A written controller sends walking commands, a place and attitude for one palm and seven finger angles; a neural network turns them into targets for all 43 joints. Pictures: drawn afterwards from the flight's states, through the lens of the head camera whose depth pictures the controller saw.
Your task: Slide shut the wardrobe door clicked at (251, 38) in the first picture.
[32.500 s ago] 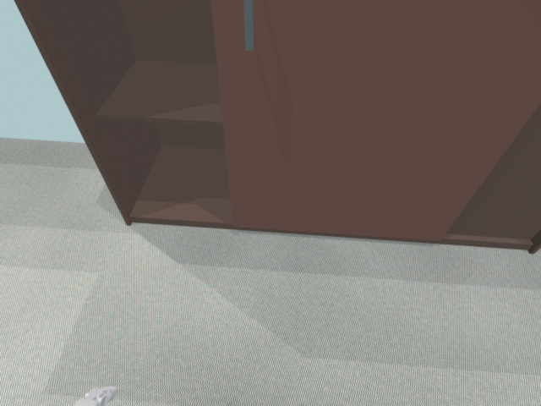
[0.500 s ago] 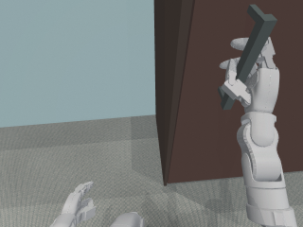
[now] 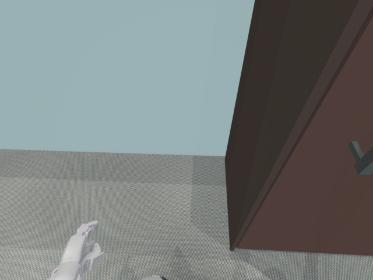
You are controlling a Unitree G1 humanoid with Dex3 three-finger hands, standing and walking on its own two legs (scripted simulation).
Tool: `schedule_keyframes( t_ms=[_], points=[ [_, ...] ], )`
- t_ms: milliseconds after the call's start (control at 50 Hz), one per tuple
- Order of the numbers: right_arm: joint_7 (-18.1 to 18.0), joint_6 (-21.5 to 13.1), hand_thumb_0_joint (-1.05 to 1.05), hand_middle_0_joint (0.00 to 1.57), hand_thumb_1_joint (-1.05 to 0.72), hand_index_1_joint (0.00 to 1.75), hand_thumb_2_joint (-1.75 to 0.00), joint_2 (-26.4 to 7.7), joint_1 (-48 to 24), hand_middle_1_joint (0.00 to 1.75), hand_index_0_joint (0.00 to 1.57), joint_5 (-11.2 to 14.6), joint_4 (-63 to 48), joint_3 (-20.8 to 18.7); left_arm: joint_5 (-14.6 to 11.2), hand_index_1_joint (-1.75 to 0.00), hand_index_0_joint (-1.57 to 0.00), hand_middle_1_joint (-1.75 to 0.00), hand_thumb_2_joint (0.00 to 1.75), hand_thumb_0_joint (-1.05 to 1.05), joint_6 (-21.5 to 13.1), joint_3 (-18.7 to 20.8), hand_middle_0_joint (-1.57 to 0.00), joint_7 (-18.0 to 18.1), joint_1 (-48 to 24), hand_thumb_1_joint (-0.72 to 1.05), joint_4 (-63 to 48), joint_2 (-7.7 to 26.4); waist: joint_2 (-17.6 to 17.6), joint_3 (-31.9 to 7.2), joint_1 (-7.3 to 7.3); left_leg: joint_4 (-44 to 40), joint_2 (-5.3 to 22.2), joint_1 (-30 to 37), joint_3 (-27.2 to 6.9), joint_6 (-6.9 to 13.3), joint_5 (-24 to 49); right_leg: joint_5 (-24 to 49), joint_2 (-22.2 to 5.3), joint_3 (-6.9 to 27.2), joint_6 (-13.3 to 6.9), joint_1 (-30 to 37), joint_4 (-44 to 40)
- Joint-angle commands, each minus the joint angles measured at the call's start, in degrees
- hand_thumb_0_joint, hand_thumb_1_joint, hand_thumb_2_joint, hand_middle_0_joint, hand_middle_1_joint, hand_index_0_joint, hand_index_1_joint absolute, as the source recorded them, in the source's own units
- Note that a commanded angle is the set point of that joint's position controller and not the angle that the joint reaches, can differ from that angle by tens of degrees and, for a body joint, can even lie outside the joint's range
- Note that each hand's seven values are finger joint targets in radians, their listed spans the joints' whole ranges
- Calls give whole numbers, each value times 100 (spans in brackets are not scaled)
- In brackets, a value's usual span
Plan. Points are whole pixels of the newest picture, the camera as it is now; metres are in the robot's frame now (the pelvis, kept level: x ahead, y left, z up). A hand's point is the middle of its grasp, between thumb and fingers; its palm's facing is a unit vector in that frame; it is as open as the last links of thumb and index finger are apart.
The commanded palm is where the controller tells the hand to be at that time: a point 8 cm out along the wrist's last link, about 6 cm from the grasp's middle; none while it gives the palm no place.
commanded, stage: stop walking and hold the door there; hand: right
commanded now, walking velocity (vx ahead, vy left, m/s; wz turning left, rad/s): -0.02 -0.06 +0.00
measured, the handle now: out of the picture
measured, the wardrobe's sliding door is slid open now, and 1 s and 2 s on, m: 0.00 0.01 0.02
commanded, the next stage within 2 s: none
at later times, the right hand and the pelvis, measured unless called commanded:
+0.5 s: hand out of the picture +0.30 -0.28 +0.21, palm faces +0.41 +0.88 -0.25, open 6.0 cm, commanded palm +0.25 -0.32 +0.20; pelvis +0.00 -0.04 +0.00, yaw +6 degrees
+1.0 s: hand out of the picture +0.30 -0.28 +0.21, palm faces +0.45 +0.87 -0.20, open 5.9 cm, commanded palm +0.24 -0.31 +0.20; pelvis +0.03 -0.03 +0.01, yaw +5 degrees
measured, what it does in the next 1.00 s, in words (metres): steps on the spot: right foot, then left foot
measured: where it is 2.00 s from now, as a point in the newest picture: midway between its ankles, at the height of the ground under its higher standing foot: outside the picture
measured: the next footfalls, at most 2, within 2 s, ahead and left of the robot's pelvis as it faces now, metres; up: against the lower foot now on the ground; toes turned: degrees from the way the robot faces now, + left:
right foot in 0.04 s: +0.04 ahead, -0.16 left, +0.00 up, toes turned +4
left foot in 0.32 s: +0.06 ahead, +0.09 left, +0.00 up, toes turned +5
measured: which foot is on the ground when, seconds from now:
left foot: down 0.00-0.08, up 0.10-0.30, down 0.32-1.00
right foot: up 0.00-0.02, down 0.04-1.00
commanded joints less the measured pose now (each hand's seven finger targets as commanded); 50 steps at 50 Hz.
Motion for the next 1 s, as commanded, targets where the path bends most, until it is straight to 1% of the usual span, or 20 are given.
schedule_keyframes(
  t_ms=[0, 20, 60, 80, 100, 140, 180, 240, 260, 320, 340, 360, 400, 480, 520, 600, 700, 780, 900, 980],
  points=[
    [-276, -279, 0, 45, -90, 140, -90, -1622, -1288, 140, 45, -222, -752, -959, -31, -30, -20, -30, 90, 0, -278, 123, -20, 60, -189, 90, -785, 334, 58, -1704, -3, -698, 1093, 15, -882, 734, -870, 706, -173, 4, -94, 1503, -1784],
    [-269, -350, 0, 45, -90, 140, -90, -1453, -1294, 140, 45, -228, -936, -778, -27, -30, -20, -30, 90, 0, -325, 168, -20, 97, -156, 90, -821, 414, -633, -1615, 9, -236, 699, -102, -552, 637, -987, 829, -399, -22, -165, 1640, -2217],
    [-293, -362, 0, 45, -90, 140, -90, -1234, -1332, 140, 45, -215, -1036, -612, -66, -30, -20, -30, 90, 0, -393, 218, -20, 132, -186, 90, -961, 575, -2610, -1342, -78, 2045, -463, -160, 434, 289, -2090, 913, -1605, 1101, -789, 797, -2842],
    [-255, -400, 0, 45, -90, 140, -90, -1173, -1420, 140, 45, -257, -921, -471, -54, -30, -20, -30, 90, 0, -419, 186, -20, 121, -155, 90, -915, 427, -2694, -1215, -9, 3358, -500, -288, 96, 327, -2375, 396, -1815, 1598, -1039, 238, -3006],
    [-292, -427, 0, 45, -90, 140, -90, -1287, -1465, 140, 45, -317, -689, -568, -9, -30, -20, -30, 90, 0, -465, 159, -20, 129, -138, 90, -856, 389, -2159, -845, 2, 3697, -355, -718, -151, 352, -2062, 978, -1804, 1678, -1106, 170, -2877],
    [-272, -395, 0, 45, -90, 140, -90, -931, -1031, 140, 45, -234, -863, -253, -67, -30, -20, -30, 90, 0, -558, 238, -20, 54, 58, 90, -783, 526, -923, -1026, -18, 3125, -285, -755, 58, 255, -1750, 2312, -1566, 1094, -967, 862, -2286],
    [-307, -344, 0, 45, -90, 140, -90, -903, -811, 140, 45, -205, -840, -290, -82, -30, -20, -30, 90, 0, -599, 191, -20, 56, 16, 90, -732, 518, -731, -1177, -92, 1623, -223, -198, 443, 210, -1912, 2658, -1393, 621, -736, 1160, -2086],
    [-273, -352, 0, 45, -90, 140, -90, -647, -1051, 140, 45, -216, -1090, 30, -44, -30, -20, -30, 90, 0, -656, 40, -20, 11, -173, 90, -825, 509, -1296, -995, -94, -121, -318, 837, 618, 265, -1016, 1367, -1304, 762, -465, 700, -2192],
    [-277, -364, 0, 45, -90, 140, -90, -796, -1041, 140, 45, -221, -1052, -80, -21, -30, -20, -30, 90, 0, -661, 30, -20, 7, -187, 90, -817, 529, -1153, -1002, -91, -550, -259, 1182, 443, 337, -611, 1116, -1204, 765, -358, 521, -2104],
    [-284, -318, 0, 45, -90, 140, -90, -1118, -945, 140, 45, -196, -932, -387, 76, -30, -20, -30, 90, 0, -568, -6, -20, -5, -173, 90, -841, 397, 315, -891, 42, -1161, 940, 716, -1511, 986, -293, 394, -469, 354, -38, 237, -1168],
    [-310, -310, 0, 45, -90, 140, -90, -1123, -815, 140, 45, -156, -714, -522, 38, -30, -20, -30, 90, 0, -572, 61, -20, -4, 37, 90, -647, 389, 846, -1125, 36, -1288, 975, 481, -1598, 1069, -769, 382, -352, 424, -42, 603, -931],
    [-276, -303, 0, 45, -90, 140, -90, -632, -816, 140, 45, -120, -881, -79, 28, -30, -20, -30, 90, 0, -576, 45, -20, -7, -59, 90, -682, 328, 1008, -1103, 30, -1255, 954, 428, -1493, 1083, -779, 562, -370, 506, -76, 752, -1013],
    [-298, -328, 0, 45, -90, 140, -90, -744, -873, 140, 45, -145, -1059, -197, 42, -30, -20, -30, 90, 0, -585, -1, -20, 32, -157, 90, -717, 334, 570, -1234, 19, -826, 683, 503, -1031, 905, -361, 1092, -481, 507, -150, 1040, -1672],
    [-259, -399, 0, 45, -90, 140, -90, -371, -520, 140, 45, -174, -1271, 141, 59, -30, -20, -30, 90, 0, -592, -40, -20, 37, -420, 90, -860, 327, -1691, -1309, -101, 583, -281, 85, 72, 372, -782, 2252, -1473, 1614, -83, 1790, -2810],
    [-260, -408, 0, 45, -90, 140, -90, -322, -507, 140, 45, -201, -1462, 246, 113, -30, -20, -30, 90, 0, -592, -33, -20, 32, -355, 90, -810, 297, -1430, -1198, -88, 908, -322, -150, 75, 368, -1393, 2865, -1562, 1522, -41, 2032, -2870],
    [-225, -330, 0, 45, -90, 140, -90, -59, -317, 140, 45, -202, -1665, 570, 75, -30, -20, -30, 90, 0, -563, -22, -20, -17, -302, 90, -852, 323, -819, -1125, -107, 266, -314, 105, 204, 343, -1002, 3772, -1376, 947, -70, 2137, -2526],
    [-223, -301, 0, 45, -90, 140, -90, -93, -358, 140, 45, -229, -1776, 556, 75, -30, -20, -30, 90, 0, -471, -27, -20, 3, -443, 90, -1026, 389, -1037, -942, -120, -392, -232, 1054, -109, 448, -93, 1899, -1072, 733, -32, 1058, -2685],
    [-243, -299, 0, 45, -90, 140, -90, -107, -185, 140, 45, -184, -1620, 416, 45, -30, -20, -30, 90, 0, -414, 20, -20, 33, -384, 90, -1057, 379, -152, -918, -90, -597, -127, 955, -533, 516, 272, 1440, -814, 742, -67, 931, -2478],
    [-277, -334, 0, 45, -90, 140, -90, -115, 246, 140, 45, -184, -1849, 381, 43, -30, -20, -30, 90, 0, -395, 47, -20, 62, -266, 90, -1068, 366, -715, -1624, -89, -213, -61, 1024, -403, 507, 1520, 3446, -904, 635, 49, 1727, -2011],
    [-307, -308, 0, 45, -90, 140, -90, -276, 480, 140, 45, -159, -1731, 145, 30, -30, -20, -30, 90, 0, -340, 66, -20, 83, -273, 90, -1071, 385, -598, -1580, -71, -224, -45, 1022, -383, 515, 1696, 3731, -894, 612, 67, 1688, -1872]
  ],
)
